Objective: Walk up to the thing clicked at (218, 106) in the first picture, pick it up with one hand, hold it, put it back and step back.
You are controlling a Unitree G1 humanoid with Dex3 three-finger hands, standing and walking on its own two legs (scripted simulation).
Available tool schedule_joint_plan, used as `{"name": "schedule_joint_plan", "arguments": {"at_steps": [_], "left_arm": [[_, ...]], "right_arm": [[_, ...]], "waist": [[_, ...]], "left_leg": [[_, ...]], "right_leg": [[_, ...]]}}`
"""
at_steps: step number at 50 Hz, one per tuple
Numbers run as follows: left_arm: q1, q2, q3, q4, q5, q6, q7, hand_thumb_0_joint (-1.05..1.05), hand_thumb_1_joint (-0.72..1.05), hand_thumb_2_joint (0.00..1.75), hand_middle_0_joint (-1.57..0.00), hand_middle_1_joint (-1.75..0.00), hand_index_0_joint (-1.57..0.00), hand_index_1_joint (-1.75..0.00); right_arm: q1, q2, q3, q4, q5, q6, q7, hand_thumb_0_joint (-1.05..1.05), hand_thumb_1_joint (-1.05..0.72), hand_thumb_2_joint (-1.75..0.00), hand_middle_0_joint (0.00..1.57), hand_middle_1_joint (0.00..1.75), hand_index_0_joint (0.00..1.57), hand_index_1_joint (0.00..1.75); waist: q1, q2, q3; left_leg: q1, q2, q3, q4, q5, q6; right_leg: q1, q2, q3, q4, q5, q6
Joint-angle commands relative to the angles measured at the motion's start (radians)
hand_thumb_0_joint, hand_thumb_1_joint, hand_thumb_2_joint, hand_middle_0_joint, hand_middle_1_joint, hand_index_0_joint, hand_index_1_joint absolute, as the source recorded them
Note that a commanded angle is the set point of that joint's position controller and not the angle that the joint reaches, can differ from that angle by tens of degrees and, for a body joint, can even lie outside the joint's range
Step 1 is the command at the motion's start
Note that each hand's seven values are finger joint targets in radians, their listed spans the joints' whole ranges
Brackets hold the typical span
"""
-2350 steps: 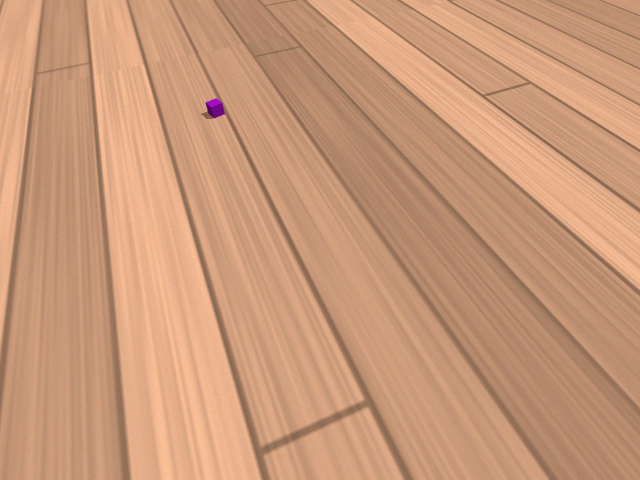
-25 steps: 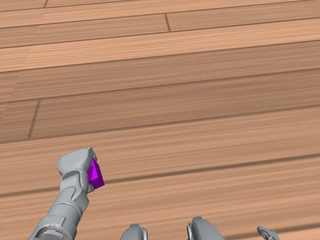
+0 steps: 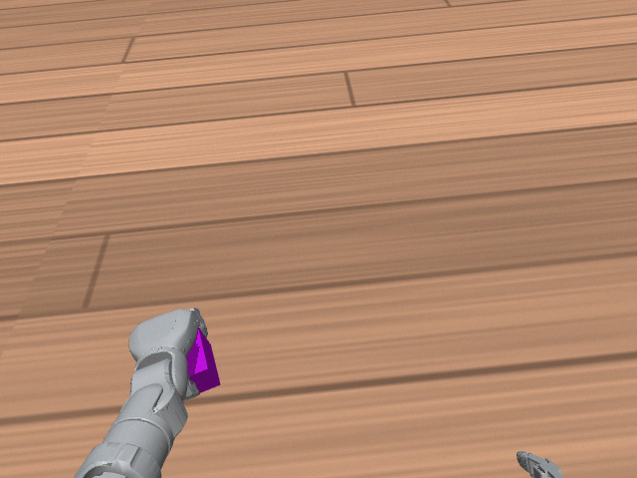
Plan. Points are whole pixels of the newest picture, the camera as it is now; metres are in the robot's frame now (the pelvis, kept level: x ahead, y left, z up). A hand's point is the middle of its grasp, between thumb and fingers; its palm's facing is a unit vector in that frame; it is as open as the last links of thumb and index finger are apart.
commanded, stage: hold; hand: left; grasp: from above
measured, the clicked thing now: (186, 364) +0.32 +0.22 -0.10
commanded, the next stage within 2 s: crouch in 1.82 s
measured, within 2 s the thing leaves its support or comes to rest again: neither
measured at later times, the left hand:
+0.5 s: hand (173, 362) +0.30 +0.21 -0.04, palm faces -0.40 -0.15 -0.90, open 10.3 cm
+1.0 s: hand (165, 373) +0.28 +0.21 -0.02, palm faces -0.40 -0.15 -0.90, open 10.3 cm
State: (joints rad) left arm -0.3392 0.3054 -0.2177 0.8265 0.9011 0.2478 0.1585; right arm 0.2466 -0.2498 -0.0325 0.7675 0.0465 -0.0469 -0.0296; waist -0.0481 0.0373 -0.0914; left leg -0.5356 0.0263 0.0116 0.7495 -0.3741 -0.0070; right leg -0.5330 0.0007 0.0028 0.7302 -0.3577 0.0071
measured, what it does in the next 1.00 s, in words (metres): stands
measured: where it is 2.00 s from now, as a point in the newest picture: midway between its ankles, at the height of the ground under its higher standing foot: outside the picture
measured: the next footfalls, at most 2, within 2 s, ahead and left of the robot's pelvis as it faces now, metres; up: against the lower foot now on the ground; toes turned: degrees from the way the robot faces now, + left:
none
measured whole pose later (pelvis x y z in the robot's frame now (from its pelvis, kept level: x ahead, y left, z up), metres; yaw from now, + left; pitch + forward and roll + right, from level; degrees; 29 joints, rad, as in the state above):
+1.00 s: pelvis -0.02 +0.00 +0.02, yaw +0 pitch +2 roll +0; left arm -0.26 0.32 -0.26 0.63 0.91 0.28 0.01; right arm 0.19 -0.25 -0.01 0.71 0.06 -0.02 -0.02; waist 0.00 0.05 -0.03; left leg -0.31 0.02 0.03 0.54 -0.26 -0.01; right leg -0.32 0.00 0.02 0.54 -0.25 0.01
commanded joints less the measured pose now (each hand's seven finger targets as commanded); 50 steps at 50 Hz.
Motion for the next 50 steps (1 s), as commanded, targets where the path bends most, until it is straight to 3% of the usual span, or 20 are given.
{"name": "schedule_joint_plan", "arguments": {"at_steps": [1,3,12,14,16,24,32,34,35,38,39,50], "left_arm": [[-0.332,0.190,0.053,-0.184,0.033,0.005,0.040,0.00,0.45,0.85,-0.88,-0.74,-0.87,-0.75],[-0.313,0.171,0.044,-0.162,0.029,0.014,0.034,0.00,0.44,0.85,-0.87,-0.73,-0.86,-0.74],[-0.315,0.192,0.044,-0.230,0.030,0.020,-0.007,0.00,0.46,0.85,-0.89,-0.74,-0.88,-0.75],[-0.297,0.167,0.031,-0.236,0.028,0.025,-0.015,0.00,0.47,0.85,-0.90,-0.73,-0.89,-0.75],[-0.309,0.189,0.042,-0.265,0.032,0.028,-0.019,0.00,0.49,0.84,-0.90,-0.74,-0.89,-0.75],[-0.310,0.193,0.033,-0.317,0.032,0.035,-0.043,0.00,0.46,0.85,-0.89,-0.74,-0.88,-0.75],[-0.303,0.206,0.035,-0.365,0.033,0.033,-0.075,0.00,0.48,0.89,-0.91,-0.74,-0.89,-0.76],[-0.262,0.183,0.023,-0.317,0.037,0.035,-0.083,0.00,0.49,0.89,-0.93,-0.73,-0.91,-0.75],[-0.301,0.206,0.031,-0.377,0.036,0.028,-0.085,0.00,0.49,0.90,-0.93,-0.72,-0.91,-0.75],[-0.266,0.192,0.028,-0.333,0.036,0.031,-0.091,0.00,0.48,0.90,-0.92,-0.75,-0.90,-0.77],[-0.294,0.206,0.037,-0.380,0.037,0.025,-0.090,0.00,0.47,0.88,-0.91,-0.73,-0.89,-0.75],[-0.267,0.222,0.043,-0.399,0.038,0.038,-0.112,0.00,0.46,0.86,-0.90,-0.74,-0.88,-0.75]], "right_arm": [[0.001,-0.140,-0.045,-0.107,0.001,-0.033,-0.007,0.00,-0.89,-0.90,0.20,0.30,0.20,0.30],[-0.005,-0.138,-0.044,-0.111,0.003,-0.031,-0.004,0.00,-0.89,-0.90,0.20,0.30,0.20,0.30],[-0.035,-0.138,-0.038,-0.135,0.004,-0.026,0.000,0.00,-0.90,-0.90,0.20,0.30,0.20,0.30],[-0.044,-0.132,-0.037,-0.139,0.005,-0.023,0.002,0.00,-0.90,-0.90,0.20,0.30,0.20,0.30],[-0.048,-0.133,-0.033,-0.141,0.005,-0.023,0.002,0.00,-0.89,-0.90,0.20,0.30,0.20,0.30],[-0.080,-0.133,-0.028,-0.165,0.007,-0.022,0.001,0.00,-0.90,-0.90,0.20,0.30,0.20,0.30],[-0.099,-0.130,-0.023,-0.172,0.008,-0.024,0.000,0.00,-0.90,-0.90,0.20,0.30,0.20,0.30],[-0.100,-0.129,-0.019,-0.172,0.008,-0.025,0.000,0.00,-0.90,-0.90,0.20,0.30,0.20,0.30],[-0.103,-0.130,-0.021,-0.177,0.008,-0.025,-0.001,0.00,-0.90,-0.90,0.20,0.30,0.20,0.30],[-0.117,-0.128,-0.016,-0.183,0.009,-0.023,-0.003,0.00,-0.90,-0.90,0.20,0.30,0.20,0.30],[-0.118,-0.127,-0.016,-0.185,0.010,-0.025,-0.003,0.00,-0.90,-0.90,0.20,0.30,0.20,0.30],[-0.157,-0.120,-0.009,-0.199,0.014,-0.024,-0.004,0.00,-0.90,-0.90,0.20,0.30,0.20,0.30]], "waist": [[0.001,0.005,-0.268],[0.004,-0.004,-0.255],[0.017,-0.018,-0.244],[0.020,-0.026,-0.243],[0.021,-0.025,-0.250],[0.034,-0.019,-0.208],[0.042,-0.012,-0.220],[0.030,-0.035,-0.198],[0.036,-0.018,-0.210],[0.035,-0.038,-0.161],[0.042,-0.028,-0.176],[0.057,-0.027,-0.163]], "left_leg": [[0.202,-0.035,-0.007,-0.110,0.359,0.003],[0.212,-0.036,-0.004,-0.119,0.364,0.004],[0.234,-0.044,0.002,-0.155,0.361,0.010],[0.250,-0.044,0.007,-0.162,0.360,0.014],[0.256,-0.044,0.006,-0.169,0.363,0.014],[0.282,-0.039,0.005,-0.222,0.303,0.013],[0.309,-0.036,0.007,-0.238,0.330,0.013],[0.307,-0.038,0.009,-0.242,0.322,0.018],[0.315,-0.038,0.010,-0.248,0.320,0.017],[0.302,-0.039,0.011,-0.262,0.278,0.017],[0.307,-0.040,0.012,-0.265,0.264,0.019],[0.317,-0.043,0.018,-0.287,0.242,0.019]], "right_leg": [[0.151,0.035,-0.009,-0.101,0.318,-0.019],[0.167,0.032,-0.005,-0.111,0.326,-0.017],[0.225,0.026,0.008,-0.155,0.344,-0.011],[0.233,0.025,0.010,-0.165,0.353,-0.009],[0.245,0.024,0.012,-0.171,0.358,-0.007],[0.255,0.026,0.005,-0.212,0.277,-0.014],[0.279,0.028,0.004,-0.223,0.297,-0.014],[0.279,0.026,0.006,-0.231,0.294,-0.012],[0.282,0.027,0.004,-0.235,0.291,-0.013],[0.269,0.026,0.004,-0.254,0.248,-0.012],[0.277,0.023,0.009,-0.259,0.237,-0.012],[0.292,0.021,0.007,-0.285,0.202,-0.011]]}}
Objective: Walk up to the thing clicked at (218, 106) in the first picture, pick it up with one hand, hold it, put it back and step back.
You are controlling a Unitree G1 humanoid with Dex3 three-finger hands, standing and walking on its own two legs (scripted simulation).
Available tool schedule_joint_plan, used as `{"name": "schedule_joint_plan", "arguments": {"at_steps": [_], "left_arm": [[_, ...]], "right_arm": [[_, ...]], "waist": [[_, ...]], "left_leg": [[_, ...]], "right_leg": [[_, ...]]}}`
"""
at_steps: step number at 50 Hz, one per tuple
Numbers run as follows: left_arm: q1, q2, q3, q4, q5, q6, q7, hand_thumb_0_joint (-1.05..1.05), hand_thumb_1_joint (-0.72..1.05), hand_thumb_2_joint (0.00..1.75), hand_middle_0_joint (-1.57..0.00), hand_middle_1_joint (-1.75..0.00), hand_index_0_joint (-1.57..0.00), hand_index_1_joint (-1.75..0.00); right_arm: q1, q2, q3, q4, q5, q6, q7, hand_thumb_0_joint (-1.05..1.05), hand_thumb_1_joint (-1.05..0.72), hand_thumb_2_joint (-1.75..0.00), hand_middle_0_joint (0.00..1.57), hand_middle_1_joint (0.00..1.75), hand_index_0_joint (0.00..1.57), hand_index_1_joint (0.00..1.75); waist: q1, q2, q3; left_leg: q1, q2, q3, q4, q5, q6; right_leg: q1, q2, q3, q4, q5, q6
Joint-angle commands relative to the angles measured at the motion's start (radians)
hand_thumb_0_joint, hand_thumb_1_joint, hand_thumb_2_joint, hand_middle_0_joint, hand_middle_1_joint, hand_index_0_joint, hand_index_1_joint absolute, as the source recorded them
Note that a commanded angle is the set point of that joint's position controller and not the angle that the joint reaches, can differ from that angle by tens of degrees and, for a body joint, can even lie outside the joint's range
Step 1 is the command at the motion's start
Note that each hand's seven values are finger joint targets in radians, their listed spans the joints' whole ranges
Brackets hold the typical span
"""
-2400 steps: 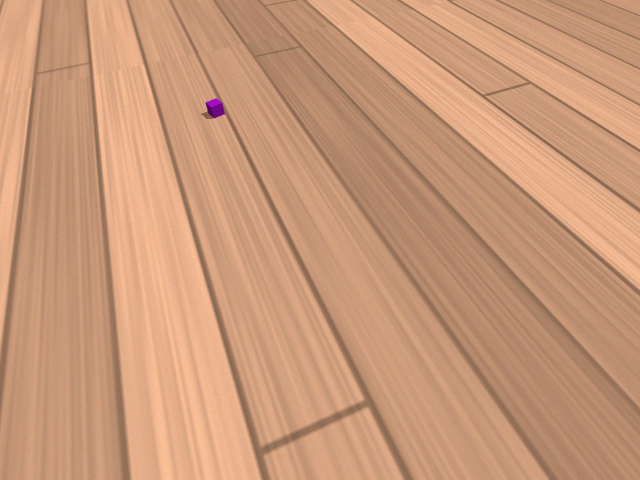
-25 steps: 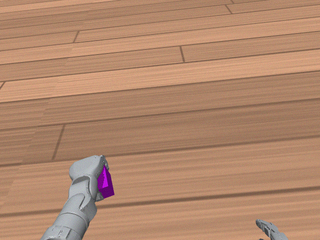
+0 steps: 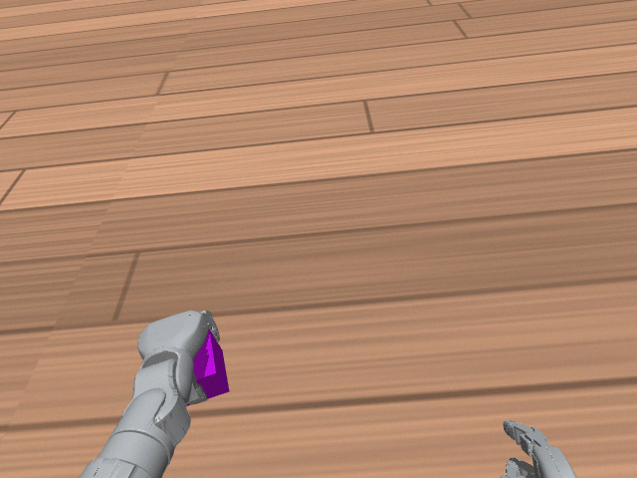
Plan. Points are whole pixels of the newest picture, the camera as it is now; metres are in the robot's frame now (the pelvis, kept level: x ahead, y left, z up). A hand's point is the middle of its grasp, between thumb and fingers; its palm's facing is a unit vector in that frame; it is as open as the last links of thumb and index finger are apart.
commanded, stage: hold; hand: left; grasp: from above
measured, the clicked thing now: (196, 368) +0.31 +0.22 -0.07
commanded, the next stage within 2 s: crouch in 0.82 s
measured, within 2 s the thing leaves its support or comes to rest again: neither
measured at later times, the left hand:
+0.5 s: hand (180, 358) +0.30 +0.23 -0.03, palm faces -0.43 -0.15 -0.89, open 10.3 cm
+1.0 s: hand (184, 355) +0.31 +0.22 -0.03, palm faces -0.43 -0.14 -0.89, open 10.3 cm
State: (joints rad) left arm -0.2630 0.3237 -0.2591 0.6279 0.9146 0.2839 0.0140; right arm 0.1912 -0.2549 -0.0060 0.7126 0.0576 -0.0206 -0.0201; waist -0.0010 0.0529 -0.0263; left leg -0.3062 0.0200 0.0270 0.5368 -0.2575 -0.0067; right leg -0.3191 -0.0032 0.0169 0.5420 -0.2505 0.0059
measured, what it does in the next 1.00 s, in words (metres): stands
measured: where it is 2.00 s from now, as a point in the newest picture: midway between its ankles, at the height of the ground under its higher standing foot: outside the picture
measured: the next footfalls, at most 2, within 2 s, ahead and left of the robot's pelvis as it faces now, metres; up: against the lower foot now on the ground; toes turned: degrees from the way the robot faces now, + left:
none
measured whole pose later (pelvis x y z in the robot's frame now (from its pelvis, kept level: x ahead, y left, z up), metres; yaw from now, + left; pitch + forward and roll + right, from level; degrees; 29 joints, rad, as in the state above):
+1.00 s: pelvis +0.01 +0.00 +0.00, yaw +0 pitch +2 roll +0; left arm -0.27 0.35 -0.24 0.60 0.93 0.25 -0.05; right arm 0.20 -0.25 -0.01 0.70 0.06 -0.01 -0.03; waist 0.01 0.06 -0.02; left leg -0.26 0.02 0.03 0.48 -0.25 -0.01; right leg -0.28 0.00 0.02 0.49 -0.24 0.01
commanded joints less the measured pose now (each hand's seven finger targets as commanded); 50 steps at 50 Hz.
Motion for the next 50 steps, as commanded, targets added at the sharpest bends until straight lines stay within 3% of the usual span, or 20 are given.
{"name": "schedule_joint_plan", "arguments": {"at_steps": [1,4,5,7,19,22,28,29,32,33,35,37,38,41,44,45,46,47,50], "left_arm": [[-0.338,0.215,0.092,-0.208,0.022,0.001,0.027,0.00,0.47,0.85,-0.90,-0.75,-0.89,-0.76],[-0.327,0.205,0.083,-0.199,0.019,0.001,0.014,0.00,0.45,0.88,-0.90,-0.74,-0.88,-0.76],[-0.353,0.207,0.082,-0.252,0.019,-0.004,0.010,0.00,0.46,0.87,-0.91,-0.73,-0.89,-0.75],[-0.353,0.232,0.101,-0.264,0.022,-0.008,0.005,0.00,0.46,0.87,-0.89,-0.74,-0.88,-0.76],[-0.359,0.244,0.099,-0.233,0.022,-0.021,-0.039,0.00,0.47,0.88,-0.90,-0.76,-0.89,-0.77],[-0.321,0.220,0.086,-0.208,0.013,-0.028,-0.048,0.00,0.46,0.87,-0.90,-0.74,-0.89,-0.76],[-0.335,0.236,0.104,-0.249,0.024,-0.042,-0.034,0.00,0.48,0.87,-0.93,-0.72,-0.91,-0.74],[-0.355,0.251,0.122,-0.267,0.031,-0.042,-0.026,0.00,0.48,0.86,-0.92,-0.71,-0.91,-0.73],[-0.383,0.245,0.113,-0.262,0.038,-0.039,-0.014,0.00,0.46,0.86,-0.90,-0.73,-0.89,-0.74],[-0.363,0.259,0.133,-0.242,0.042,-0.035,-0.011,0.00,0.45,0.85,-0.90,-0.70,-0.88,-0.72],[-0.330,0.215,0.098,-0.212,0.035,-0.031,-0.016,0.00,0.45,0.85,-0.89,-0.73,-0.88,-0.74],[-0.369,0.233,0.103,-0.228,0.034,-0.032,-0.018,0.00,0.45,0.86,-0.89,-0.74,-0.88,-0.75],[-0.335,0.211,0.089,-0.190,0.033,-0.027,-0.022,0.00,0.43,0.88,-0.88,-0.74,-0.87,-0.75],[-0.381,0.240,0.106,-0.244,0.028,-0.031,-0.019,0.00,0.44,0.86,-0.88,-0.74,-0.87,-0.75],[-0.314,0.228,0.111,-0.185,0.033,-0.028,-0.024,0.00,0.41,0.85,-0.88,-0.70,-0.86,-0.72],[-0.345,0.227,0.100,-0.226,0.029,-0.035,-0.025,0.00,0.43,0.83,-0.88,-0.71,-0.87,-0.72],[-0.315,0.236,0.114,-0.184,0.032,-0.033,-0.023,0.00,0.51,0.77,-0.90,-0.79,-0.93,-0.80],[-0.327,0.237,0.112,-0.226,0.032,-0.037,-0.024,0.00,0.45,0.79,-0.82,-0.81,-0.85,-0.78],[-0.304,0.227,0.118,-0.179,0.041,-0.043,-0.005,0.00,0.49,0.86,-0.86,-0.81,-0.88,-0.79]], "right_arm": [[-0.100,-0.118,-0.037,-0.148,0.003,-0.050,-0.014,0.00,-0.90,-0.90,0.20,0.30,0.20,0.30],[-0.107,-0.115,-0.034,-0.146,0.003,-0.052,-0.017,0.00,-0.90,-0.90,0.20,0.30,0.20,0.30],[-0.103,-0.116,-0.035,-0.153,0.004,-0.053,-0.018,0.00,-0.90,-0.90,0.20,0.30,0.20,0.30],[-0.103,-0.113,-0.034,-0.148,0.005,-0.053,-0.021,0.00,-0.90,-0.90,0.20,0.30,0.20,0.30],[-0.100,-0.116,-0.034,-0.143,0.006,-0.058,-0.026,0.00,-0.90,-0.90,0.20,0.30,0.20,0.30],[-0.099,-0.112,-0.033,-0.148,0.008,-0.059,-0.026,0.00,-0.90,-0.90,0.20,0.30,0.20,0.30],[-0.094,-0.111,-0.035,-0.157,0.008,-0.053,-0.025,0.00,-0.90,-0.90,0.20,0.30,0.20,0.30],[-0.091,-0.112,-0.038,-0.155,0.007,-0.051,-0.025,0.00,-0.90,-0.90,0.20,0.30,0.20,0.30],[-0.087,-0.113,-0.039,-0.146,0.007,-0.047,-0.023,0.00,-0.90,-0.90,0.20,0.30,0.20,0.30],[-0.089,-0.111,-0.041,-0.144,0.008,-0.045,-0.024,0.00,-0.90,-0.90,0.20,0.30,0.20,0.30],[-0.083,-0.113,-0.043,-0.142,0.007,-0.044,-0.020,0.00,-0.90,-0.90,0.20,0.30,0.20,0.30],[-0.081,-0.117,-0.046,-0.140,0.006,-0.042,-0.020,0.00,-0.90,-0.90,0.20,0.30,0.20,0.30],[-0.081,-0.117,-0.046,-0.139,0.005,-0.041,-0.019,0.00,-0.90,-0.90,0.20,0.30,0.20,0.30],[-0.081,-0.118,-0.047,-0.140,0.005,-0.040,-0.018,0.00,-0.90,-0.90,0.20,0.30,0.20,0.30],[-0.080,-0.117,-0.045,-0.147,0.004,-0.038,-0.017,0.00,-0.90,-0.90,0.20,0.30,0.20,0.30],[-0.081,-0.116,-0.046,-0.146,0.004,-0.037,-0.018,0.00,-0.90,-0.90,0.20,0.30,0.20,0.30],[-0.082,-0.118,-0.046,-0.150,0.006,-0.036,-0.019,0.00,-0.90,-0.91,0.20,0.30,0.20,0.30],[-0.078,-0.118,-0.048,-0.153,0.005,-0.035,-0.018,0.00,-0.86,-0.89,0.20,0.30,0.20,0.30],[-0.074,-0.116,-0.046,-0.149,0.004,-0.032,-0.015,0.00,-0.87,-0.89,0.20,0.30,0.20,0.30]], "waist": [[0.008,-0.043,-0.225],[0.005,-0.039,-0.222],[0.004,-0.041,-0.237],[0.012,-0.030,-0.245],[0.011,-0.042,-0.228],[0.012,-0.046,-0.229],[0.019,-0.028,-0.252],[0.019,-0.022,-0.269],[0.012,-0.023,-0.260],[0.022,-0.014,-0.253],[0.012,-0.053,-0.244],[0.015,-0.026,-0.247],[0.013,-0.039,-0.237],[0.021,-0.017,-0.277],[0.018,-0.046,-0.231],[0.019,-0.041,-0.247],[0.017,-0.039,-0.230],[0.017,-0.030,-0.238],[0.016,-0.053,-0.212]], "left_leg": [[0.087,-0.037,0.002,-0.079,0.115,0.020],[0.098,-0.032,-0.004,-0.089,0.121,0.017],[0.109,-0.035,0.001,-0.085,0.126,0.021],[0.110,-0.037,0.004,-0.083,0.137,0.021],[0.130,-0.030,-0.001,-0.094,0.199,0.020],[0.136,-0.033,0.004,-0.093,0.204,0.022],[0.150,-0.034,0.006,-0.092,0.234,0.021],[0.157,-0.034,0.007,-0.091,0.243,0.021],[0.155,-0.032,0.006,-0.092,0.244,0.019],[0.156,-0.033,0.009,-0.092,0.245,0.019],[0.150,-0.031,0.006,-0.091,0.254,0.021],[0.152,-0.031,0.007,-0.093,0.257,0.019],[0.151,-0.030,0.006,-0.093,0.256,0.019],[0.166,-0.032,0.008,-0.091,0.274,0.019],[0.143,-0.031,0.006,-0.097,0.248,0.020],[0.144,-0.032,0.007,-0.095,0.245,0.021],[0.143,-0.033,0.008,-0.098,0.244,0.020],[0.143,-0.033,0.011,-0.095,0.241,0.023],[0.129,-0.032,0.007,-0.094,0.233,0.022]], "right_leg": [[0.082,0.026,-0.005,-0.100,0.085,-0.010],[0.078,0.029,-0.011,-0.100,0.087,-0.013],[0.084,0.026,-0.006,-0.103,0.097,-0.010],[0.091,0.025,-0.005,-0.105,0.106,-0.010],[0.096,0.031,-0.014,-0.105,0.159,-0.014],[0.098,0.029,-0.010,-0.109,0.165,-0.012],[0.120,0.029,-0.012,-0.109,0.195,-0.013],[0.122,0.027,-0.010,-0.106,0.208,-0.012],[0.117,0.030,-0.010,-0.106,0.209,-0.013],[0.116,0.029,-0.010,-0.110,0.208,-0.014],[0.115,0.031,-0.012,-0.106,0.220,-0.012],[0.113,0.030,-0.014,-0.108,0.220,-0.015],[0.113,0.031,-0.015,-0.108,0.215,-0.015],[0.128,0.029,-0.014,-0.106,0.237,-0.015],[0.122,0.029,-0.016,-0.115,0.212,-0.015],[0.121,0.029,-0.015,-0.114,0.210,-0.015],[0.114,0.029,-0.014,-0.115,0.206,-0.016],[0.115,0.026,-0.012,-0.116,0.207,-0.015],[0.107,0.028,-0.018,-0.116,0.196,-0.015]]}}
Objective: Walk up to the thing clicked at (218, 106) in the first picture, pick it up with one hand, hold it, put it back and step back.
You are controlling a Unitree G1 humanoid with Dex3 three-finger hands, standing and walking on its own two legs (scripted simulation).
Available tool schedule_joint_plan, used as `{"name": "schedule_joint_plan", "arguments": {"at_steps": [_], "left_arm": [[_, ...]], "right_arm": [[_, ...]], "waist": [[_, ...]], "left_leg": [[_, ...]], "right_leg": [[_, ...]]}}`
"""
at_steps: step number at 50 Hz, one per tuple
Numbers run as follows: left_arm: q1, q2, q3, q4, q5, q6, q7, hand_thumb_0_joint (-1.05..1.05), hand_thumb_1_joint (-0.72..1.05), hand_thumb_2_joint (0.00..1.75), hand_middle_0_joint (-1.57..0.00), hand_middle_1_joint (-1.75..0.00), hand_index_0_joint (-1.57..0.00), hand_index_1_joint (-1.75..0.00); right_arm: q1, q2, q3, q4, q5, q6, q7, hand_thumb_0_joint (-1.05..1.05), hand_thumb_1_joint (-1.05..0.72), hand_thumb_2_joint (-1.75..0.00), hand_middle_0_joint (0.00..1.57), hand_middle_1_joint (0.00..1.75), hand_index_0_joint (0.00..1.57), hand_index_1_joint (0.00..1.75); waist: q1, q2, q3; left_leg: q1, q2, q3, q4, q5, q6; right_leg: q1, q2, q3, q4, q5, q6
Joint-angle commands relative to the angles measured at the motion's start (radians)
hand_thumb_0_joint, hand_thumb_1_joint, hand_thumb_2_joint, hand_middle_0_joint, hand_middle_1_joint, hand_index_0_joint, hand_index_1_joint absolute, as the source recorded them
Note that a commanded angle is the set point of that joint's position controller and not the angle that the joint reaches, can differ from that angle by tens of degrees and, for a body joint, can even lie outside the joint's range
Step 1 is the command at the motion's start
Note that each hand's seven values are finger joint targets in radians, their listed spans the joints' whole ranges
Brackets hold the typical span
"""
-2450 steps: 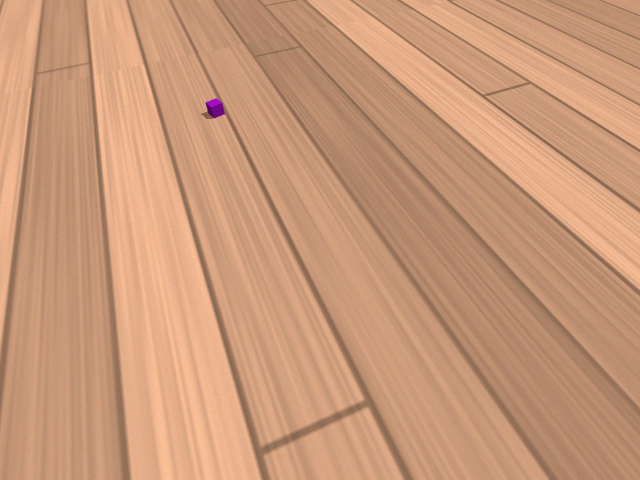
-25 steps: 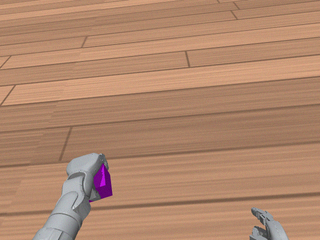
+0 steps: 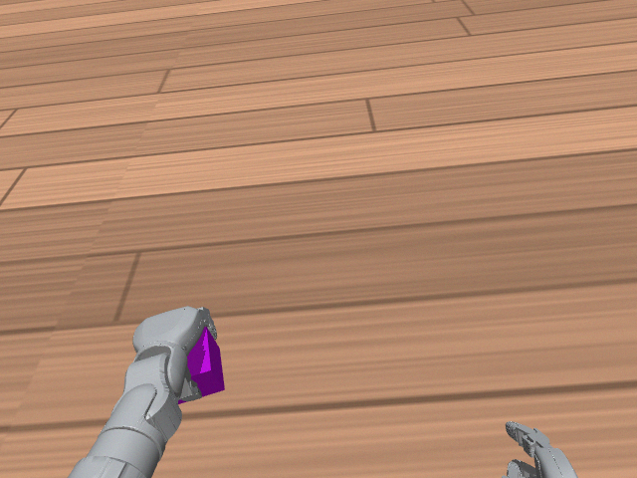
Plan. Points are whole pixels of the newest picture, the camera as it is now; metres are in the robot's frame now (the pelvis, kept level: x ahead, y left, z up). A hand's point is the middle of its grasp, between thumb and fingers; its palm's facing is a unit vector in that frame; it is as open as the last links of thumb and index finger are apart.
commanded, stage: crouch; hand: left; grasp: from above
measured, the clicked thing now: (192, 365) +0.31 +0.23 -0.06
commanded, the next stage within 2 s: lower in 1.94 s
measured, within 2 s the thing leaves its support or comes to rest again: neither
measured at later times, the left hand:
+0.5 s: hand (216, 391) +0.32 +0.24 -0.21, palm faces -0.41 -0.05 -0.91, open 10.3 cm
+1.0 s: hand (242, 410) +0.37 +0.25 -0.45, palm faces -0.43 -0.11 -0.90, open 10.3 cm
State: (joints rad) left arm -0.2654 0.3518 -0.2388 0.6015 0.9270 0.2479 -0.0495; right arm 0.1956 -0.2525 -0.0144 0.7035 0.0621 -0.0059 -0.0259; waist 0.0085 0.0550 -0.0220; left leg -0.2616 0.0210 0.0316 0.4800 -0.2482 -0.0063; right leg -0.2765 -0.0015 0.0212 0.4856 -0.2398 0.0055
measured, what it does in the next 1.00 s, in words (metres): lowers itself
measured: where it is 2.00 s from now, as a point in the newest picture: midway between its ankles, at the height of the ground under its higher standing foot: outside the picture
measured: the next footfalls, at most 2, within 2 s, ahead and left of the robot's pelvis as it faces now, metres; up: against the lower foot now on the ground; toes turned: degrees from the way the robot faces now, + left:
none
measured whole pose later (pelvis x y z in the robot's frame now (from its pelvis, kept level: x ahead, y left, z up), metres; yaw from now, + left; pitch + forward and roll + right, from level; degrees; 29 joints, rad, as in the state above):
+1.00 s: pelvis -0.08 +0.01 -0.30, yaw -1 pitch +38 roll -4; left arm -0.86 0.50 0.05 1.36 1.09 0.03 0.40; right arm 0.19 -0.22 0.00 0.76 -0.07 -0.08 0.05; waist -0.19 0.04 -0.20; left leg -1.93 0.02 -0.05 1.93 -0.66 0.01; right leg -1.90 0.00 -0.03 1.88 -0.64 0.02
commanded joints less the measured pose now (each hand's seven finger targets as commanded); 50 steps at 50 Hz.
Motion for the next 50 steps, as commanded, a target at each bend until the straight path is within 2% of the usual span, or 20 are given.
{"name": "schedule_joint_plan", "arguments": {"at_steps": [1,8,11,13,14,16,17,20,22,25,30,32,37,38,39,40,42,47,48,50], "left_arm": [[-0.296,0.177,0.087,-0.138,0.029,-0.013,0.068,0.00,0.49,0.86,-0.86,-0.80,-0.88,-0.79],[-0.336,0.139,0.089,0.084,0.063,-0.068,0.214,0.00,0.46,0.81,-0.86,-0.77,-0.87,-0.76],[-0.469,0.159,0.101,0.126,0.079,-0.091,0.294,0.00,0.45,0.74,-0.81,-0.80,-0.85,-0.77],[-0.492,0.118,0.091,0.203,0.087,-0.101,0.334,0.00,0.44,0.71,-0.82,-0.78,-0.85,-0.74],[-0.529,0.146,0.111,0.243,0.098,-0.109,0.357,0.00,0.44,0.74,-0.82,-0.79,-0.85,-0.75],[-0.536,0.117,0.107,0.368,0.121,-0.122,0.391,0.00,0.43,0.73,-0.82,-0.77,-0.85,-0.74],[-0.568,0.156,0.130,0.384,0.133,-0.135,0.411,0.00,0.43,0.72,-0.81,-0.78,-0.85,-0.74],[-0.650,0.150,0.140,0.399,0.139,-0.157,0.453,0.00,0.43,0.71,-0.79,-0.80,-0.84,-0.76],[-0.675,0.193,0.164,0.452,0.157,-0.154,0.483,0.00,0.46,0.73,-0.83,-0.80,-0.87,-0.76],[-0.729,0.220,0.188,0.505,0.145,-0.148,0.520,0.00,0.47,0.81,-0.84,-0.81,-0.87,-0.78],[-0.776,0.242,0.236,0.568,0.094,-0.105,0.552,0.00,0.40,0.73,-0.80,-0.75,-0.83,-0.73],[-0.818,0.255,0.243,0.560,0.087,-0.101,0.545,0.00,0.40,0.75,-0.81,-0.76,-0.83,-0.74],[-0.886,0.322,0.269,0.588,0.105,-0.130,0.501,0.00,0.47,0.77,-0.84,-0.81,-0.87,-0.78],[-0.866,0.298,0.258,0.636,0.106,-0.140,0.489,0.00,0.47,0.77,-0.84,-0.81,-0.88,-0.78],[-0.909,0.329,0.266,0.585,0.111,-0.159,0.483,0.00,0.47,0.76,-0.83,-0.82,-0.87,-0.78],[-0.871,0.326,0.265,0.661,0.120,-0.167,0.475,0.00,0.47,0.75,-0.83,-0.81,-0.88,-0.77],[-0.879,0.355,0.278,0.659,0.139,-0.190,0.470,0.00,0.48,0.76,-0.84,-0.81,-0.88,-0.76],[-0.991,0.410,0.307,0.571,0.173,-0.226,0.503,0.00,0.49,0.79,-0.86,-0.82,-0.90,-0.79],[-0.982,0.400,0.306,0.607,0.176,-0.225,0.507,0.00,0.49,0.79,-0.85,-0.84,-0.89,-0.80],[-0.986,0.414,0.314,0.605,0.171,-0.225,0.518,0.00,0.46,0.80,-0.84,-0.83,-0.87,-0.79]], "right_arm": [[-0.073,-0.120,-0.039,-0.142,-0.002,-0.046,-0.008,0.00,-0.87,-0.89,0.20,0.30,0.20,0.30],[-0.021,-0.126,-0.054,-0.092,-0.013,-0.039,0.010,0.00,-0.88,-0.89,0.20,0.30,0.20,0.30],[0.013,-0.137,-0.071,-0.062,-0.025,-0.032,0.020,0.00,-0.88,-0.89,0.20,0.30,0.20,0.30],[0.038,-0.139,-0.077,-0.043,-0.033,-0.033,0.026,0.00,-0.88,-0.89,0.20,0.30,0.20,0.30],[0.050,-0.147,-0.081,-0.031,-0.038,-0.034,0.025,0.00,-0.88,-0.89,0.20,0.30,0.20,0.30],[0.065,-0.145,-0.085,-0.024,-0.046,-0.039,0.027,0.00,-0.88,-0.89,0.20,0.30,0.20,0.30],[0.071,-0.148,-0.088,-0.025,-0.051,-0.041,0.027,0.00,-0.88,-0.89,0.20,0.30,0.20,0.30],[0.094,-0.151,-0.092,-0.038,-0.060,-0.048,0.030,0.00,-0.88,-0.89,0.20,0.30,0.20,0.30],[0.110,-0.160,-0.094,-0.036,-0.063,-0.051,0.029,0.00,-0.88,-0.89,0.20,0.30,0.20,0.30],[0.119,-0.161,-0.091,-0.038,-0.074,-0.061,0.029,0.00,-0.88,-0.89,0.20,0.30,0.20,0.30],[0.141,-0.178,-0.098,-0.018,-0.092,-0.073,0.035,0.00,-0.87,-0.89,0.20,0.30,0.20,0.30],[0.141,-0.178,-0.099,-0.010,-0.096,-0.077,0.037,0.00,-0.88,-0.89,0.20,0.30,0.20,0.30],[0.140,-0.175,-0.093,0.003,-0.105,-0.079,0.036,0.00,-0.88,-0.89,0.20,0.30,0.20,0.30],[0.141,-0.174,-0.091,0.002,-0.107,-0.080,0.038,0.00,-0.88,-0.89,0.20,0.30,0.20,0.30],[0.140,-0.168,-0.086,0.003,-0.108,-0.081,0.037,0.00,-0.88,-0.89,0.20,0.30,0.20,0.30],[0.145,-0.170,-0.084,0.004,-0.111,-0.079,0.039,0.00,-0.88,-0.89,0.20,0.30,0.20,0.30],[0.150,-0.177,-0.077,0.002,-0.114,-0.086,0.043,0.00,-0.88,-0.89,0.20,0.30,0.20,0.30],[0.163,-0.187,-0.066,0.009,-0.128,-0.096,0.055,0.00,-0.89,-0.89,0.20,0.30,0.20,0.30],[0.169,-0.193,-0.062,0.015,-0.132,-0.100,0.057,0.00,-0.89,-0.89,0.20,0.30,0.20,0.30],[0.164,-0.190,-0.056,0.021,-0.139,-0.102,0.064,0.00,-0.89,-0.89,0.20,0.30,0.20,0.30]], "waist": [[-0.004,-0.067,-0.206],[-0.039,-0.101,-0.162],[-0.060,-0.054,-0.256],[-0.080,-0.052,-0.293],[-0.084,-0.049,-0.322],[-0.101,-0.080,-0.325],[-0.089,-0.069,-0.344],[-0.111,0.007,-0.465],[-0.113,0.036,-0.510],[-0.119,0.045,-0.586],[-0.125,0.080,-0.719],[-0.144,0.077,-0.752],[-0.168,0.092,-0.764],[-0.188,0.057,-0.734],[-0.190,0.074,-0.741],[-0.199,0.036,-0.708],[-0.203,0.030,-0.722],[-0.199,0.157,-0.865],[-0.218,0.148,-0.839],[-0.211,0.176,-0.832]], "left_leg": [[0.080,-0.035,0.004,-0.035,0.210,0.024],[-0.020,-0.039,0.008,0.043,0.160,0.019],[-0.078,-0.036,0.011,0.134,0.172,0.011],[-0.150,-0.033,0.011,0.215,0.169,0.009],[-0.203,-0.031,0.010,0.265,0.163,0.006],[-0.349,-0.032,0.009,0.371,0.107,0.007],[-0.418,-0.034,0.008,0.419,0.071,0.003],[-0.524,-0.033,0.006,0.546,-0.008,0.000],[-0.603,-0.035,0.002,0.617,-0.035,0.001],[-0.744,-0.030,-0.012,0.717,-0.093,0.004],[-0.833,-0.017,-0.054,0.831,-0.102,0.000],[-0.894,-0.017,-0.054,0.879,-0.118,0.004],[-1.037,-0.020,-0.063,0.998,-0.212,0.013],[-1.083,-0.020,-0.066,1.027,-0.247,0.018],[-1.120,-0.025,-0.065,1.045,-0.272,0.020],[-1.171,-0.027,-0.062,1.072,-0.297,0.026],[-1.228,-0.031,-0.064,1.124,-0.319,0.030],[-1.168,-0.027,-0.062,1.216,-0.240,0.014],[-1.185,-0.026,-0.076,1.231,-0.244,0.013],[-1.198,-0.026,-0.074,1.257,-0.242,0.012]], "right_leg": [[0.056,0.024,-0.017,-0.059,0.179,-0.013],[-0.045,0.018,-0.018,0.003,0.146,-0.009],[-0.117,0.019,-0.014,0.092,0.167,-0.012],[-0.188,0.020,-0.011,0.170,0.169,-0.015],[-0.229,0.022,-0.013,0.220,0.163,-0.017],[-0.339,0.021,-0.013,0.317,0.121,-0.017],[-0.382,0.021,-0.015,0.361,0.085,-0.020],[-0.538,0.022,-0.019,0.491,0.010,-0.029],[-0.622,0.025,-0.029,0.562,-0.018,-0.034],[-0.742,0.031,-0.041,0.673,-0.075,-0.041],[-0.900,0.031,-0.062,0.830,-0.099,-0.049],[-0.931,0.033,-0.065,0.877,-0.105,-0.051],[-1.072,0.032,-0.079,0.994,-0.189,-0.055],[-1.108,0.032,-0.083,1.008,-0.221,-0.053],[-1.129,0.030,-0.080,1.025,-0.248,-0.052],[-1.151,0.031,-0.081,1.035,-0.273,-0.050],[-1.203,0.029,-0.082,1.072,-0.301,-0.047],[-1.280,0.028,-0.097,1.184,-0.230,-0.054],[-1.330,0.022,-0.105,1.206,-0.232,-0.052],[-1.364,0.022,-0.108,1.232,-0.230,-0.052]]}}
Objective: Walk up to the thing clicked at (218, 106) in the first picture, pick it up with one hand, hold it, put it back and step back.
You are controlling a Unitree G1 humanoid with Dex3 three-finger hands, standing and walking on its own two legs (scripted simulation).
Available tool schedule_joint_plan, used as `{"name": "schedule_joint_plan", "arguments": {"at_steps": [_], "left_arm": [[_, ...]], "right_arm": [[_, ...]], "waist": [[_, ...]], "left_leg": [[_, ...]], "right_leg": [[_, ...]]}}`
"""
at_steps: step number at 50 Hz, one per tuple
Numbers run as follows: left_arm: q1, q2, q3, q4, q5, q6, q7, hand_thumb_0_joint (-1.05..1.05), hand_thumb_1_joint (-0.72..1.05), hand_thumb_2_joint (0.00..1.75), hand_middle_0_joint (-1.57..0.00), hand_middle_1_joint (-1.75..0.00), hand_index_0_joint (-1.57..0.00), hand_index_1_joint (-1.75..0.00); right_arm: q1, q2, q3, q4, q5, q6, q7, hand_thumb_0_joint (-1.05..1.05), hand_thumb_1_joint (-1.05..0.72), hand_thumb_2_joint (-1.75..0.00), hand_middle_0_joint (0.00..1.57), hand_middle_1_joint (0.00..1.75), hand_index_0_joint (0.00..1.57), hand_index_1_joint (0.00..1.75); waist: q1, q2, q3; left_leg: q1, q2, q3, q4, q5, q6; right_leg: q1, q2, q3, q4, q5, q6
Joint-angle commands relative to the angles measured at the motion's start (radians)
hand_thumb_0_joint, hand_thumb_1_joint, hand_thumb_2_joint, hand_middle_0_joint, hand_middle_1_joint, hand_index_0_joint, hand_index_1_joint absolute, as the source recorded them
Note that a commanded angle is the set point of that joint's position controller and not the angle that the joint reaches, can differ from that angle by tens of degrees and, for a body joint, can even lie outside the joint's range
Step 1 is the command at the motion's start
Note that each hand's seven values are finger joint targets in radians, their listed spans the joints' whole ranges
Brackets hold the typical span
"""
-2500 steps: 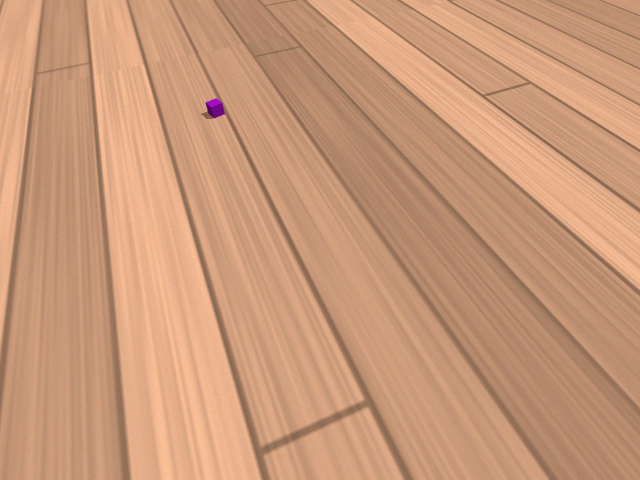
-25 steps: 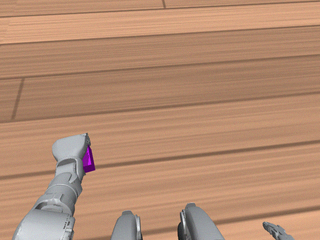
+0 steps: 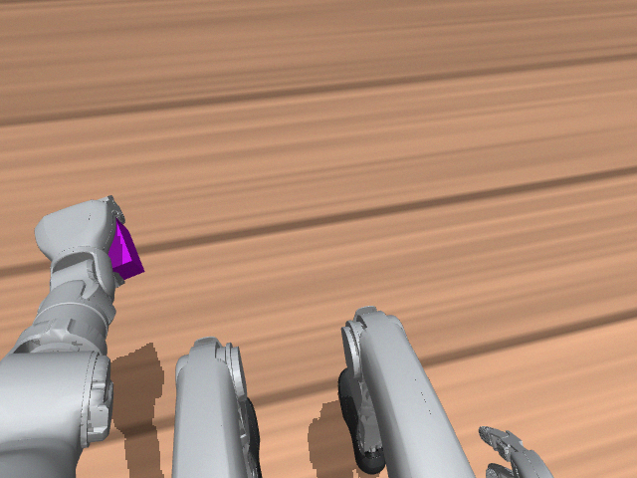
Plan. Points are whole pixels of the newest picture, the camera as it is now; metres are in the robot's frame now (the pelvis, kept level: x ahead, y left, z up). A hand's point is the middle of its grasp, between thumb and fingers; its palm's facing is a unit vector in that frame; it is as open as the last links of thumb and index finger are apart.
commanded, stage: crouch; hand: left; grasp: from above
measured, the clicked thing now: (105, 254) +0.45 +0.25 -0.18
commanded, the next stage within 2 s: lower in 0.94 s
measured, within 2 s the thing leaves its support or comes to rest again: rests again in 2.00 s
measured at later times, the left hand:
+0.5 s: hand (127, 262) +0.46 +0.25 -0.26, palm faces -0.42 -0.15 -0.90, open 10.3 cm
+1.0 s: hand (134, 264) +0.47 +0.26 -0.31, palm faces -0.42 -0.14 -0.90, open 10.2 cm
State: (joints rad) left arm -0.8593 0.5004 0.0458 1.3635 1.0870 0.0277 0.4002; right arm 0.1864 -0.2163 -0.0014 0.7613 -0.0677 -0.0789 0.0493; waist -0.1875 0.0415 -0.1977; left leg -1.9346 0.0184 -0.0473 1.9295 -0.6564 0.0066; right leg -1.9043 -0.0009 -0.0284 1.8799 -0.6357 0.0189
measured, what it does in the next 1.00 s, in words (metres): lowers itself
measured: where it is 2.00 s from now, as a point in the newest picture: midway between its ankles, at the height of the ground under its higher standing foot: (306, 453)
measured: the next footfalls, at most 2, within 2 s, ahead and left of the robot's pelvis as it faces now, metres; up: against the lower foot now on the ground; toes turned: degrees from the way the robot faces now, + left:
none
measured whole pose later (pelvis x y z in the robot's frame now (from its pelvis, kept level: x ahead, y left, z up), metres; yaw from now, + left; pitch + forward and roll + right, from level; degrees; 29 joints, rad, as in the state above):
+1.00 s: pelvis -0.01 +0.00 -0.14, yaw -4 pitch +35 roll -7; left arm -1.05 0.69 0.14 1.61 1.13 -0.02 0.47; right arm 0.17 -0.27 0.08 0.79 -0.15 -0.12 0.16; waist -0.26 0.00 -0.06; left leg -2.31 0.02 -0.11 2.39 -0.70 0.00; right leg -2.27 0.02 -0.07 2.31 -0.66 0.02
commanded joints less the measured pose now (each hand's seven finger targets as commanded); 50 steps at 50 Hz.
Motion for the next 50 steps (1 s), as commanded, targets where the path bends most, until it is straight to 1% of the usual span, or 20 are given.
{"name": "schedule_joint_plan", "arguments": {"at_steps": [1,4,5,6,9,12,16,19,21,23,24,27,30,33,34,37,43,44,46,50], "left_arm": [[-0.413,0.278,0.039,-0.164,0.013,-0.005,0.073,0.00,0.45,0.82,-0.85,-0.81,-0.87,-0.78],[-0.419,0.278,0.045,-0.178,0.014,0.006,0.080,0.00,0.45,0.81,-0.84,-0.81,-0.87,-0.78],[-0.414,0.243,0.032,-0.136,0.009,0.012,0.079,0.00,0.46,0.83,-0.86,-0.80,-0.88,-0.78],[-0.418,0.251,0.034,-0.132,0.005,0.014,0.078,0.00,0.48,0.83,-0.88,-0.79,-0.90,-0.77],[-0.423,0.281,0.040,-0.104,0.001,0.011,0.072,0.00,0.46,0.82,-0.88,-0.77,-0.90,-0.75],[-0.412,0.329,0.063,-0.096,0.002,0.005,0.063,0.00,0.47,0.83,-0.88,-0.77,-0.90,-0.75],[-0.403,0.316,0.056,-0.039,0.009,-0.010,0.059,0.00,0.47,0.80,-0.88,-0.74,-0.90,-0.73],[-0.426,0.375,0.086,-0.044,0.018,-0.024,0.067,0.00,0.45,0.78,-0.87,-0.74,-0.89,-0.72],[-0.437,0.371,0.086,-0.052,0.017,-0.028,0.073,0.00,0.47,0.76,-0.88,-0.73,-0.90,-0.71],[-0.451,0.368,0.086,-0.015,0.024,-0.029,0.080,0.00,0.48,0.78,-0.90,-0.73,-0.91,-0.71],[-0.466,0.387,0.093,-0.035,0.024,-0.033,0.086,0.00,0.46,0.77,-0.89,-0.71,-0.90,-0.70],[-0.480,0.375,0.086,0.001,0.025,-0.034,0.091,0.00,0.45,0.77,-0.88,-0.71,-0.89,-0.70],[-0.499,0.406,0.099,0.022,0.033,-0.037,0.102,0.00,0.43,0.76,-0.87,-0.70,-0.88,-0.69],[-0.511,0.383,0.080,0.053,0.036,-0.041,0.097,0.00,0.45,0.78,-0.89,-0.69,-0.90,-0.69],[-0.542,0.412,0.090,0.026,0.039,-0.044,0.103,0.00,0.44,0.78,-0.89,-0.68,-0.89,-0.68],[-0.508,0.418,0.094,0.074,0.044,-0.042,0.108,0.00,0.40,0.80,-0.87,-0.67,-0.86,-0.68],[-0.547,0.435,0.097,0.087,0.050,-0.042,0.117,0.00,0.43,0.85,-0.92,-0.65,-0.90,-0.67],[-0.513,0.403,0.083,0.126,0.050,-0.038,0.114,0.00,0.44,0.84,-0.93,-0.66,-0.91,-0.68],[-0.545,0.437,0.093,0.093,0.048,-0.044,0.120,0.00,0.44,0.85,-0.93,-0.65,-0.91,-0.68],[-0.533,0.436,0.093,0.098,0.039,-0.048,0.112,0.00,0.46,0.85,-0.95,-0.66,-0.93,-0.68]], "right_arm": [[0.181,-0.235,-0.071,-0.031,-0.011,-0.030,-0.010,0.00,-0.89,-0.89,0.20,0.30,0.20,0.30],[0.185,-0.246,-0.072,-0.025,-0.019,-0.033,0.003,0.00,-0.89,-0.90,0.20,0.30,0.20,0.30],[0.188,-0.245,-0.072,-0.022,-0.023,-0.034,0.007,0.00,-0.89,-0.90,0.20,0.30,0.20,0.30],[0.189,-0.246,-0.070,-0.022,-0.027,-0.034,0.012,0.00,-0.89,-0.90,0.20,0.30,0.20,0.30],[0.180,-0.242,-0.068,-0.013,-0.034,-0.030,0.020,0.00,-0.89,-0.90,0.20,0.30,0.20,0.30],[0.181,-0.242,-0.063,-0.020,-0.039,-0.028,0.029,0.00,-0.89,-0.90,0.20,0.30,0.20,0.30],[0.173,-0.242,-0.057,-0.015,-0.045,-0.027,0.038,0.00,-0.89,-0.90,0.20,0.30,0.20,0.30],[0.176,-0.249,-0.052,-0.015,-0.050,-0.028,0.045,0.00,-0.89,-0.90,0.20,0.30,0.20,0.30],[0.174,-0.243,-0.047,-0.018,-0.055,-0.027,0.055,0.00,-0.89,-0.90,0.20,0.30,0.20,0.30],[0.180,-0.251,-0.044,-0.016,-0.060,-0.026,0.060,0.00,-0.89,-0.90,0.20,0.30,0.20,0.30],[0.173,-0.255,-0.045,-0.011,-0.060,-0.027,0.062,0.00,-0.89,-0.90,0.20,0.30,0.20,0.30],[0.174,-0.252,-0.040,-0.007,-0.069,-0.029,0.070,0.00,-0.89,-0.90,0.20,0.30,0.20,0.30],[0.173,-0.266,-0.032,0.003,-0.067,-0.030,0.072,0.00,-0.89,-0.90,0.20,0.30,0.20,0.30],[0.179,-0.271,-0.024,0.005,-0.074,-0.034,0.078,0.00,-0.89,-0.90,0.20,0.30,0.20,0.30],[0.176,-0.283,-0.024,0.010,-0.073,-0.034,0.077,0.00,-0.89,-0.89,0.20,0.30,0.20,0.30],[0.181,-0.287,-0.017,0.014,-0.074,-0.038,0.081,0.00,-0.89,-0.90,0.20,0.30,0.20,0.30],[0.187,-0.308,-0.005,0.018,-0.077,-0.045,0.089,0.00,-0.89,-0.90,0.20,0.30,0.20,0.30],[0.187,-0.301,0.000,0.015,-0.079,-0.048,0.092,0.00,-0.89,-0.90,0.20,0.30,0.20,0.30],[0.193,-0.305,0.006,0.019,-0.080,-0.049,0.096,0.00,-0.89,-0.90,0.20,0.30,0.20,0.30],[0.197,-0.303,0.010,0.018,-0.083,-0.053,0.104,0.00,-0.90,-0.90,0.20,0.30,0.20,0.30]], "waist": [[-0.013,0.218,-0.675],[-0.006,0.270,-0.740],[-0.025,0.257,-0.714],[-0.030,0.255,-0.689],[-0.035,0.224,-0.647],[-0.026,0.189,-0.682],[-0.041,0.171,-0.623],[-0.033,0.187,-0.628],[-0.030,0.183,-0.635],[-0.049,0.182,-0.615],[-0.035,0.201,-0.631],[-0.056,0.208,-0.588],[-0.046,0.222,-0.608],[-0.078,0.215,-0.572],[-0.067,0.225,-0.583],[-0.063,0.234,-0.577],[-0.073,0.263,-0.545],[-0.085,0.255,-0.515],[-0.080,0.248,-0.547],[-0.078,0.251,-0.541]], "left_leg": [[0.494,-0.021,-0.002,-0.187,0.177,-0.006],[0.537,-0.019,-0.004,-0.139,0.267,-0.012],[0.532,-0.015,-0.008,-0.124,0.268,-0.012],[0.509,-0.014,-0.004,-0.107,0.269,-0.009],[0.404,-0.019,0.021,-0.054,0.237,0.003],[0.354,-0.021,0.033,-0.009,0.233,0.012],[0.270,-0.019,0.038,0.043,0.213,0.018],[0.240,-0.018,0.040,0.068,0.210,0.019],[0.242,-0.015,0.039,0.085,0.223,0.020],[0.205,-0.014,0.039,0.106,0.208,0.023],[0.198,-0.016,0.041,0.108,0.197,0.021],[0.176,-0.014,0.038,0.119,0.145,0.019],[0.160,-0.017,0.034,0.135,0.137,0.018],[0.153,-0.013,0.018,0.146,0.110,0.017],[0.146,-0.015,0.014,0.147,0.104,0.017],[0.156,-0.016,0.003,0.153,0.109,0.012],[0.133,-0.016,0.000,0.179,0.104,0.012],[0.129,-0.017,0.002,0.185,0.110,0.011],[0.105,-0.016,0.014,0.209,0.130,0.018],[0.090,-0.015,0.017,0.221,0.144,0.018]], "right_leg": [[0.238,0.018,-0.062,-0.143,0.171,-0.068],[0.212,0.015,-0.071,-0.082,0.233,-0.070],[0.180,0.013,-0.073,-0.071,0.233,-0.068],[0.176,0.014,-0.073,-0.067,0.237,-0.066],[0.198,0.020,-0.065,-0.049,0.240,-0.061],[0.234,0.026,-0.059,-0.028,0.247,-0.054],[0.203,0.031,-0.058,0.004,0.240,-0.049],[0.194,0.034,-0.060,0.037,0.233,-0.050],[0.197,0.037,-0.063,0.049,0.248,-0.049],[0.175,0.039,-0.066,0.064,0.239,-0.047],[0.163,0.041,-0.069,0.077,0.223,-0.051],[0.129,0.044,-0.077,0.085,0.168,-0.053],[0.098,0.045,-0.087,0.117,0.153,-0.055],[0.061,0.046,-0.104,0.135,0.128,-0.058],[0.047,0.046,-0.107,0.144,0.123,-0.060],[0.018,0.044,-0.115,0.172,0.125,-0.062],[-0.035,0.045,-0.124,0.198,0.129,-0.063],[-0.034,0.043,-0.124,0.204,0.134,-0.064],[0.005,0.050,-0.120,0.195,0.159,-0.057],[0.023,0.052,-0.122,0.206,0.169,-0.055]]}}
